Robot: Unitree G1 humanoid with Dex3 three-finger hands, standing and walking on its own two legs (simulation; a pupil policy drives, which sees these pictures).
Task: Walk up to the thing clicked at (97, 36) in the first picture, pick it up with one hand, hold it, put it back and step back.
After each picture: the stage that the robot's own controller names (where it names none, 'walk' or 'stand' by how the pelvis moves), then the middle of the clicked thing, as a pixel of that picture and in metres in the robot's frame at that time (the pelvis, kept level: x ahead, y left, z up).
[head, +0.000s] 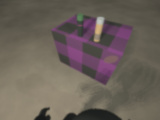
stand; (98, 30) +0.89 -0.04 +0.04
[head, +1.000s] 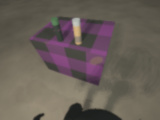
walk; (77, 32) +0.77 +0.19 +0.06
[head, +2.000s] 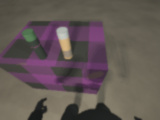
stand; (65, 45) +0.50 +0.21 +0.09
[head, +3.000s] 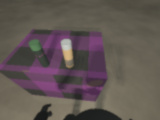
stand; (68, 54) +0.48 +0.19 +0.04
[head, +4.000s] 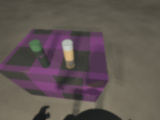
stand; (69, 55) +0.47 +0.18 +0.04
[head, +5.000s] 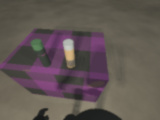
stand; (69, 55) +0.48 +0.18 +0.04
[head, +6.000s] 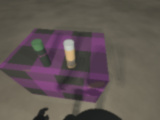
stand; (70, 55) +0.48 +0.18 +0.04
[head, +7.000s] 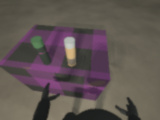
rise first; (70, 53) +0.48 +0.18 +0.05
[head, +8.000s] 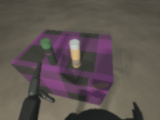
go down; (75, 54) +0.49 +0.17 +0.05
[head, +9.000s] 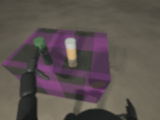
go down; (71, 54) +0.49 +0.16 +0.06
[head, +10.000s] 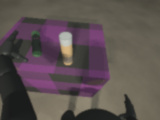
go down; (67, 51) +0.46 +0.15 +0.08
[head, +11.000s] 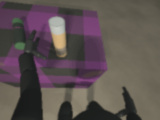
close in; (59, 40) +0.49 +0.16 +0.11
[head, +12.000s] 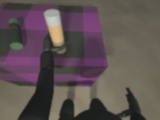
close; (57, 35) +0.51 +0.18 +0.13
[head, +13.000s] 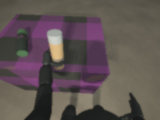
lift; (57, 52) +0.42 +0.20 +0.11
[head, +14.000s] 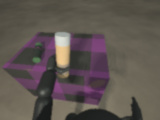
lift; (63, 57) +0.33 +0.16 +0.21
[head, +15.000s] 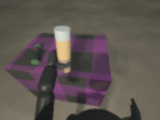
hold; (64, 52) +0.34 +0.16 +0.23
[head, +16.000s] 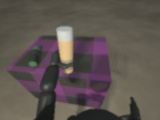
hold; (66, 52) +0.33 +0.15 +0.24
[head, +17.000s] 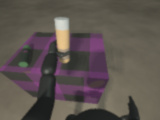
crouch; (63, 42) +0.42 +0.17 +0.24
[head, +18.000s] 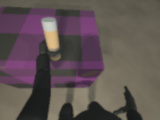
lower; (52, 41) +0.50 +0.20 +0.10
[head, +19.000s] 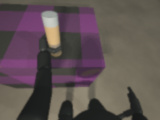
lower; (53, 37) +0.50 +0.18 +0.13
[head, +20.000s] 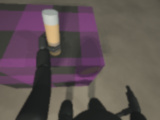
lower; (53, 35) +0.51 +0.18 +0.13
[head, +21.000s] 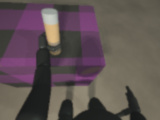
lower; (53, 35) +0.52 +0.18 +0.13
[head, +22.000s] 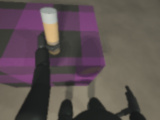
rest; (52, 34) +0.52 +0.19 +0.13
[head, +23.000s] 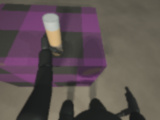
withdraw; (54, 38) +0.50 +0.18 +0.12
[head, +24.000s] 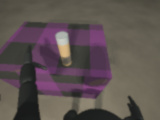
sink last; (64, 51) +0.46 +0.18 +0.09
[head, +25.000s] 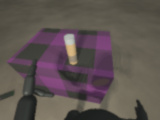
stand; (71, 50) +0.50 +0.19 +0.09
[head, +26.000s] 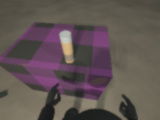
stand; (67, 49) +0.48 +0.19 +0.10
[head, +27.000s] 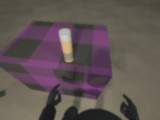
stand; (67, 47) +0.48 +0.19 +0.11
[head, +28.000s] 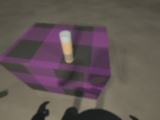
stand; (67, 48) +0.49 +0.20 +0.09
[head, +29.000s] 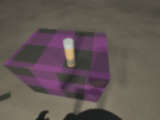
walk; (69, 54) +0.49 +0.19 +0.05
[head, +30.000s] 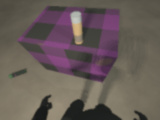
walk; (77, 30) +0.64 +0.16 +0.07
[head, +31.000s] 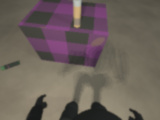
walk; (77, 13) +0.91 +0.19 +0.06
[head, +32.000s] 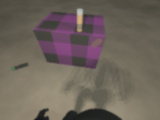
stand; (79, 20) +1.08 +0.20 +0.05
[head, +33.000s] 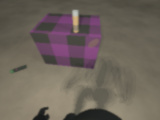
stand; (75, 21) +1.07 +0.22 +0.04
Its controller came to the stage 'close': yes
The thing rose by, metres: 0.21
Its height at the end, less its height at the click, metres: +0.00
